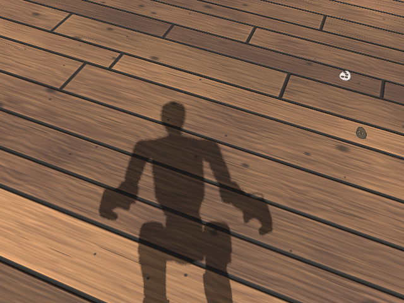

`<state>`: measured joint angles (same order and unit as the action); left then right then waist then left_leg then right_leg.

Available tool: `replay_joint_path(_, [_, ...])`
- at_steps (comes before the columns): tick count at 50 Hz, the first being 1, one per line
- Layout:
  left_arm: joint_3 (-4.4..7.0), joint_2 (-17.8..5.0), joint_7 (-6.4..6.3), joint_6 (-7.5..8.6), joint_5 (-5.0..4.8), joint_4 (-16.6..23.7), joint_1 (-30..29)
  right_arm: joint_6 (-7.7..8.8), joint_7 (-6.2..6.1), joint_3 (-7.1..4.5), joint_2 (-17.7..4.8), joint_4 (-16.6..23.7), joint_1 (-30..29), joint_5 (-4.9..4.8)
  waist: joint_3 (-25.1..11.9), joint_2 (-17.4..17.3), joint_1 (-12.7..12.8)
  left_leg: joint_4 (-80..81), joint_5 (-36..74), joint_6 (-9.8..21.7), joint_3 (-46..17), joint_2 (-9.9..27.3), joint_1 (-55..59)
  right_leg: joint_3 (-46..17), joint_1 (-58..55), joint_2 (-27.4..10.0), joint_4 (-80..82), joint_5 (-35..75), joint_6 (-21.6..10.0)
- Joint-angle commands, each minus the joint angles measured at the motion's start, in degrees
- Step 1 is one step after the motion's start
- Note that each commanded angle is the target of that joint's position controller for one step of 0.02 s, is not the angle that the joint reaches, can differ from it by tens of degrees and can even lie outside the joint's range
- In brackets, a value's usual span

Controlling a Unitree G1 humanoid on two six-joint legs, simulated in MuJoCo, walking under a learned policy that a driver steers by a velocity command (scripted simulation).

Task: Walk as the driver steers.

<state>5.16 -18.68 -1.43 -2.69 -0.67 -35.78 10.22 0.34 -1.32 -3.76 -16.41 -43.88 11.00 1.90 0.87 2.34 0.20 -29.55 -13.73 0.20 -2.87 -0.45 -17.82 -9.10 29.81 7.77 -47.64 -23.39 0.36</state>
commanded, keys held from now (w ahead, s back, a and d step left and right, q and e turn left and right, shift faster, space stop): w+e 0.02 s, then w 0.60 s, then no key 0.38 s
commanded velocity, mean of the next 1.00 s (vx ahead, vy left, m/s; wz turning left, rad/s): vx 0.30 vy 0.00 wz -0.15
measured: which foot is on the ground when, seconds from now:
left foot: down 0.00-0.34, up 0.36-0.74, down 0.76-1.00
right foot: up 0.00-0.32, down 0.34-0.78, up 0.80-1.00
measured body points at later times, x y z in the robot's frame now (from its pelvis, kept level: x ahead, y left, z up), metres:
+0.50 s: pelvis +0.10 -0.05 +0.01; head +0.11 -0.07 +0.46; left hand +0.21 +0.20 -0.09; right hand +0.16 -0.34 -0.11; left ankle +0.13 +0.10 -0.66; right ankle +0.03 -0.15 -0.74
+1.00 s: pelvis +0.30 -0.03 +0.00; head +0.34 -0.02 +0.45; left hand +0.44 +0.24 -0.13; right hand +0.41 -0.30 -0.11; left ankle +0.40 +0.05 -0.74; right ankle +0.28 -0.18 -0.70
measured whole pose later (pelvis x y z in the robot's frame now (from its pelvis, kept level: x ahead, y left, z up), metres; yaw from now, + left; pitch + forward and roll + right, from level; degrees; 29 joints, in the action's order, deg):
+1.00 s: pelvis +0.30 -0.03 +0.00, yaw -7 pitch +1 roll +1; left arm 2.5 -16.9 -2.4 -0.7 0.1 -43.3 13.5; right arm 3.1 1.9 -1.6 -14.0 -46.1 6.9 1.6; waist 4.1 2.0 -0.3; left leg -24.4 -4.6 3.8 2.7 -2.7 -20.6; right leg -2.8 25.2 -3.3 -51.3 -25.4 3.3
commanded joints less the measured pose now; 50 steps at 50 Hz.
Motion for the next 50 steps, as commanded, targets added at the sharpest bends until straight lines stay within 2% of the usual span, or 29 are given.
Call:
replay_joint_path(1, [2.82, -7.6, -0.08, 0.16, 0.26, 2.0, 4.1, 0.92, -1.05, -1.66, -6.9, 5.9, -5.3, -1.25, -3.5, -10.3, 1.7, 14.0, -2.2, 8.8, -14.5, 15.6, 8.5, 1.9, 8.9, -4.4, -18.6, 1.2, 2.4])
replay_joint_path(2, [2.17, -5.8, 0.13, 0.01, 0.46, 2.1, 3.7, 0.89, -1.29, -1.37, -6.6, 5.5, -3.6, -1.87, -2.6, -10.9, 0.4, 15.0, -6.0, 8.8, -13.6, 14.8, 9.3, 2.6, 10.7, -5.0, -20.7, 3.0, 2.9])
replay_joint_path(6, [0.47, -2.7, 0.98, 1.69, -0.08, 4.7, -2.7, 1.26, -1.26, -1.64, -8.0, 3.6, 4.3, -1.63, -0.7, -11.7, -4.3, 18.6, -13.5, 10.0, -12.0, 14.2, 14.5, 5.7, 12.7, -6.6, -11.3, 5.3, 3.6])
replay_joint_path(8, [-0.26, -1.5, 1.38, 2.73, 0.04, 4.8, -3.6, 1.78, -0.85, -1.89, -8.9, 3.0, 5.1, -1.92, -0.5, -12.1, -4.6, 19.2, -11.2, 10.1, -10.4, 14.5, 14.0, 7.2, 8.0, -7.7, -2.9, 5.1, 3.0])
replay_joint_path(10, [-0.83, -0.8, 1.87, 3.63, -0.06, 4.6, -3.9, 2.11, -0.27, -2.26, -10.2, 2.8, 4.6, -2.41, 0.3, -12.8, -4.3, 19.6, -9.0, 10.1, -8.1, 14.3, 9.8, 9.9, 0.4, -8.2, 4.9, 3.8, 1.7])
replay_joint_path(12, [-0.77, -1.6, 2.28, 4.25, -0.31, 4.2, -3.6, 2.27, 0.49, -2.57, -11.3, 2.0, 5.7, -2.99, 1.3, -13.0, -4.3, 19.1, -8.3, 10.7, -7.3, 14.6, 6.8, 11.6, -5.6, -7.6, 10.7, 2.8, 0.4])
replay_joint_path(14, [-0.66, -1.8, 2.56, 4.77, -0.71, 2.9, -0.5, 2.04, 1.24, -2.51, -11.5, 1.4, 5.3, -3.85, 1.5, -11.6, -1.9, 16.9, -9.0, 10.6, -6.9, 14.7, 3.7, 12.6, -13.6, -6.9, 19.7, 8.3, -1.6])
replay_joint_path(16, [0.09, -2.9, 2.11, 4.75, -1.01, 0.0, 7.1, 2.25, 1.83, -1.29, -8.1, 0.8, 5.2, -3.51, -1.4, -8.9, 2.1, 10.0, -7.2, 8.0, -4.4, 12.5, -3.4, 11.4, -28.5, -6.7, 24.3, 10.5, -3.5])
replay_joint_path(17, [0.76, -5.2, 1.49, 4.70, -0.75, -1.2, 13.8, 2.82, 2.39, 0.21, -3.7, 1.6, 3.3, -2.44, -5.1, -2.4, 5.3, -4.1, -7.2, 4.2, 1.1, 8.0, -10.5, 0.8, -38.5, -14.7, 26.9, 7.9, -5.6])
replay_joint_path(18, [2.21, -12.9, 1.20, 4.43, 0.14, -0.6, 16.8, 4.30, 2.55, 1.10, -0.7, 5.0, 2.3, -1.52, -7.2, 13.4, 5.0, -22.5, -16.5, 0.3, 7.0, 1.6, -26.7, -20.8, -46.1, -27.8, 31.0, 2.0, -12.8])
replay_joint_path(19, [2.15, -11.5, 1.63, 5.25, 0.44, -1.4, 18.3, 5.28, 2.16, -0.38, -6.4, 6.0, -0.7, -3.17, -4.8, 10.2, 7.1, -33.5, -20.0, 0.2, 1.9, 2.9, -33.1, -28.9, -41.0, -31.2, 34.7, -7.0, -18.9])
replay_joint_path(20, [0.81, -7.8, 1.89, 6.04, 0.31, -1.3, 15.6, 5.62, 2.39, -1.18, -8.7, 5.8, -1.0, -4.20, 0.1, 8.0, 5.4, -36.6, -14.7, 1.2, 0.2, 5.6, -36.2, -24.6, -38.7, -28.8, 35.7, -10.8, -17.7])
replay_joint_path(21, [0.06, -5.6, 2.06, 6.57, 0.50, -1.0, 13.0, 5.76, 2.58, -1.15, -8.2, 4.9, -0.7, -4.05, 2.2, 7.2, 4.1, -36.3, -9.2, 1.7, 0.2, 6.8, -35.9, -19.3, -35.9, -25.6, 36.6, -8.3, -16.0])
replay_joint_path(23, [-0.65, -4.0, 2.12, 6.68, 0.60, -0.6, 9.0, 5.72, 2.90, -1.20, -7.4, 4.2, -0.7, -2.51, 4.1, 5.1, 1.8, -32.0, -1.8, 1.0, 0.1, 8.2, -33.0, -11.7, -31.1, -22.3, 38.4, 5.0, -13.8])
replay_joint_path(26, [-0.44, -4.3, 1.66, 6.87, 0.63, -1.2, 8.7, 5.32, 3.33, -0.25, -4.4, 4.1, -1.8, -2.18, 2.8, 2.8, 1.1, -24.5, 6.6, -1.1, 1.9, 7.3, -28.6, -3.4, -28.1, -19.6, 39.9, 19.7, -13.2])
replay_joint_path(29, [-0.04, -5.6, 1.15, 6.89, 0.28, -2.9, 10.6, 5.30, 3.61, 0.94, -2.1, 5.6, -7.3, -2.38, 3.4, 2.8, 2.6, -11.7, 14.9, -1.8, 3.2, 5.2, -21.9, 2.1, -24.3, -17.7, 40.2, 23.3, -11.9])
replay_joint_path(31, [0.29, -6.7, 0.98, 6.98, -0.20, -4.4, 12.9, 5.37, 4.09, 1.26, -2.1, 6.7, -10.8, -2.77, 4.3, 2.7, 3.7, -6.5, 18.2, -1.3, 3.6, 4.0, -18.7, 2.6, -23.6, -18.6, 40.8, 21.6, -11.6])
replay_joint_path(34, [0.49, -7.2, 0.72, 6.50, -0.40, -6.4, 13.5, 5.69, 4.86, 0.84, -3.5, 7.8, -12.4, -2.42, 4.7, 2.7, 2.7, -1.0, 18.9, 0.8, 2.7, 2.6, -15.1, 3.3, -26.6, -19.9, 36.8, 31.6, -9.8])
replay_joint_path(36, [0.78, -8.0, 0.42, 5.97, -0.20, -6.9, 12.8, 5.82, 4.94, 0.03, -5.3, 7.0, -9.2, -1.88, 1.5, 3.8, 0.6, 0.0, 16.9, 2.5, 2.9, 1.0, -9.9, 3.4, -29.8, -20.1, 31.2, 41.8, -7.9])
replay_joint_path(38, [0.45, -7.5, 0.14, 5.47, -0.11, -6.5, 11.5, 5.80, 4.09, -1.50, -8.3, 3.8, 1.5, -1.08, -6.4, 2.8, -5.3, 2.5, 22.3, 5.0, 5.1, -0.8, 6.4, 5.8, -28.4, -15.8, 16.3, 52.2, -4.6])
replay_joint_path(39, [-0.65, -4.6, -0.02, 5.45, 1.36, -5.3, 13.2, 5.68, 3.42, -2.02, -12.0, 2.9, 8.0, -0.16, -14.6, -3.3, -6.7, -2.1, 43.0, 8.3, -3.6, 8.6, 23.0, 7.2, -18.5, -12.1, 1.2, 35.5, -1.9])
replay_joint_path(40, [-2.86, 2.4, 0.72, 5.66, 1.35, -6.6, 25.6, 5.12, 3.42, -2.04, -14.7, 2.5, 9.0, 0.24, -25.9, -19.2, -1.2, -2.1, 52.3, 20.7, -26.2, 25.7, 41.6, 5.8, -1.4, -3.2, -22.6, -14.6, 2.1])
replay_joint_path(41, [-1.48, -4.0, 0.75, 5.67, 0.09, -9.3, 24.7, 4.34, 3.64, -1.47, -10.6, 2.7, 9.9, -1.34, -30.0, -13.6, -4.6, 2.9, 42.4, 20.5, -30.2, 23.5, 38.3, -2.1, -0.9, -3.4, -28.2, -16.3, 2.4])
replay_joint_path(42, [-0.62, -6.7, 0.73, 5.31, -1.34, -7.4, 17.6, 4.01, 3.61, -0.74, -8.7, 3.1, 4.6, -1.93, -19.8, -10.7, -4.0, 4.9, 35.7, 17.8, -21.7, 20.9, 30.8, 0.3, 3.7, -6.6, -28.5, -13.8, 2.2])
replay_joint_path(43, [-0.89, -6.2, 0.13, 4.81, -0.79, -6.4, 13.3, 3.73, 3.42, -0.07, -6.6, 3.3, 0.1, -2.05, -13.5, -6.5, -2.7, 7.0, 31.4, 15.5, -17.2, 17.9, 22.5, 3.0, 4.0, -9.3, -24.6, -9.8, 2.4])
replay_joint_path(44, [-0.79, -5.7, -0.41, 4.02, 0.04, -6.1, 10.9, 3.54, 3.22, 0.69, -4.5, 3.5, -3.2, -1.70, -9.1, -5.4, -1.4, 8.9, 29.5, 14.6, -14.0, 16.2, 14.5, 3.6, 2.1, -11.1, -20.9, -6.9, 2.7])
replay_joint_path(46, [-1.04, -3.3, -0.88, 2.21, 0.48, -6.8, 13.3, 3.53, 3.24, 0.77, -4.1, 2.9, -6.6, -0.26, -6.9, -8.4, 2.0, 13.1, 25.4, 13.5, -9.2, 13.2, 2.4, 4.6, -7.9, -12.3, -13.5, -2.9, 3.0])
replay_joint_path(47, [-1.44, -1.7, -1.10, 1.77, 0.63, -7.2, 14.3, 3.69, 3.25, 0.74, -4.2, 2.6, -8.0, -0.03, -6.4, -9.0, 3.0, 13.9, 25.8, 13.7, -7.0, 12.5, -0.8, 5.4, -11.0, -12.2, -8.8, -3.1, 3.2])
replay_joint_path(50, [-2.09, -0.7, -1.37, 1.46, 1.23, -7.1, 12.2, 3.46, 2.76, 0.33, -5.4, 1.1, -8.4, -0.30, -7.7, -9.3, 2.1, 14.8, 20.5, 14.0, -5.1, 12.3, -2.3, 6.3, -16.1, -12.3, 2.7, 2.6, 2.8])
Keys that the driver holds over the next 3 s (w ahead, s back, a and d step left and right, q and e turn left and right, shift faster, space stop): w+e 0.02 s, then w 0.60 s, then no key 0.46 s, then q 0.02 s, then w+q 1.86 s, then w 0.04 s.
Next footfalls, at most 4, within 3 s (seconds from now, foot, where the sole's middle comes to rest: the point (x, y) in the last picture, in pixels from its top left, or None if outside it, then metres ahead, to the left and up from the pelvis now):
0.34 right None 0.07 -0.15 -0.77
0.76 left None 0.44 0.05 -0.77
1.12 right None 0.39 -0.19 -0.77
1.48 left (173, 295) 0.50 0.09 -0.77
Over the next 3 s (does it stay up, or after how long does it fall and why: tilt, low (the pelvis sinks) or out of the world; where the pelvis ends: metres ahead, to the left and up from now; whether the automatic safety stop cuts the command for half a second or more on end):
stays up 1.16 0.37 -0.01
